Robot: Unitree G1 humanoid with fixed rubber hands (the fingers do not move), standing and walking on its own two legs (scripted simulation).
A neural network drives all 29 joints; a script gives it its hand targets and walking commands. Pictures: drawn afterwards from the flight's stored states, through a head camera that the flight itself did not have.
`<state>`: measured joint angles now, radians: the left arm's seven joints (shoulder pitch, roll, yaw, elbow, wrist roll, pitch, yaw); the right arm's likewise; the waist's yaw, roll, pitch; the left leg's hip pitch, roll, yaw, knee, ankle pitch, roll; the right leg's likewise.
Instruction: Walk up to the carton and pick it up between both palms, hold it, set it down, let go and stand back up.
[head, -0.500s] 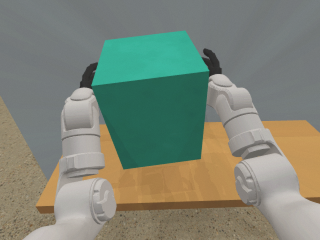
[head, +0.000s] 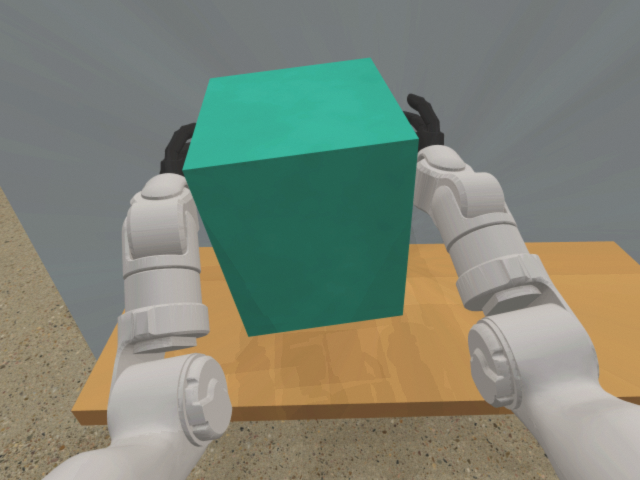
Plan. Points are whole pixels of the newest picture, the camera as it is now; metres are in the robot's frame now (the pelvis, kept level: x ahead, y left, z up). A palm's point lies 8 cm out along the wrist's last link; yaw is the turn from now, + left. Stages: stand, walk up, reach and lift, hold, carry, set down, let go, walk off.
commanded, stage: hold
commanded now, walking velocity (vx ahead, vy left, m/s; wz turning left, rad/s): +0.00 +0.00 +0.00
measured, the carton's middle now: (308, 199) +0.39 +0.00 +0.23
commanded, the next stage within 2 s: none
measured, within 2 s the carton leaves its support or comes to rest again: neither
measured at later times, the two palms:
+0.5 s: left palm (179, 188) +0.38 +0.15 +0.26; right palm (426, 161) +0.38 -0.15 +0.28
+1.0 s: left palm (175, 185) +0.37 +0.15 +0.27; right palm (425, 156) +0.37 -0.14 +0.29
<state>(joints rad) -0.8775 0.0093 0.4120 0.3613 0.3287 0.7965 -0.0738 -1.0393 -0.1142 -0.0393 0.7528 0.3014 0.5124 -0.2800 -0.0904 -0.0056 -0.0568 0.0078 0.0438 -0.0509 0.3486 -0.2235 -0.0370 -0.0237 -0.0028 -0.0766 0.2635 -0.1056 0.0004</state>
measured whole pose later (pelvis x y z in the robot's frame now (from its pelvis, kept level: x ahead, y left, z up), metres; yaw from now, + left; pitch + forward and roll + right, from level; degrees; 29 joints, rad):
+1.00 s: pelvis +0.00 +0.00 +0.00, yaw +0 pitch -8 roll -1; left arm -0.88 0.01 0.41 0.34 0.33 0.81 -0.08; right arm -1.03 -0.12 -0.03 0.74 0.32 0.52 -0.29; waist -0.09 -0.01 -0.06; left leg 0.02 0.05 -0.05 0.35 -0.23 -0.04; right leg -0.01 0.00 -0.08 0.26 -0.11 0.00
